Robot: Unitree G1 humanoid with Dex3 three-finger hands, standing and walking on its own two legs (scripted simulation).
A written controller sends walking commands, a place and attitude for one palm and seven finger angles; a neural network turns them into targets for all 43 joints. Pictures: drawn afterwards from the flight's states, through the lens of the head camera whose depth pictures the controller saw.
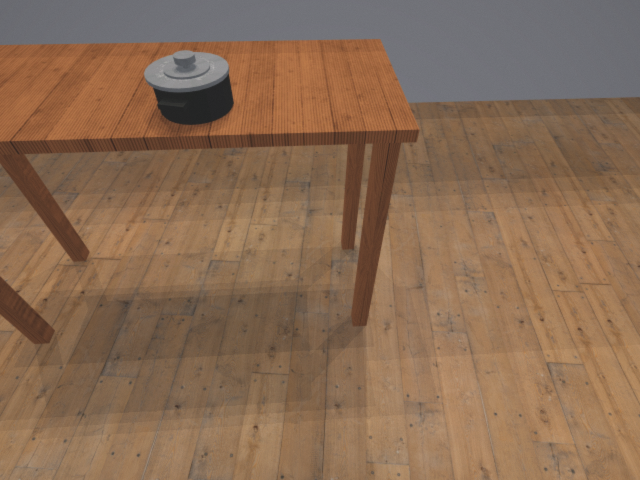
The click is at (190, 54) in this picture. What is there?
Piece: lid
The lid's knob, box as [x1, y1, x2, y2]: [173, 50, 195, 65]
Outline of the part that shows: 173,54 175,63 179,65 187,65 195,61 193,52 188,50 178,51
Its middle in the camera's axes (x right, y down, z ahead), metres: -0.27 -0.35 +0.76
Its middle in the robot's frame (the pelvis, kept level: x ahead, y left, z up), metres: +0.81 +0.32 +0.15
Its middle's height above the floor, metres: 0.93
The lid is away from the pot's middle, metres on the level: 0.00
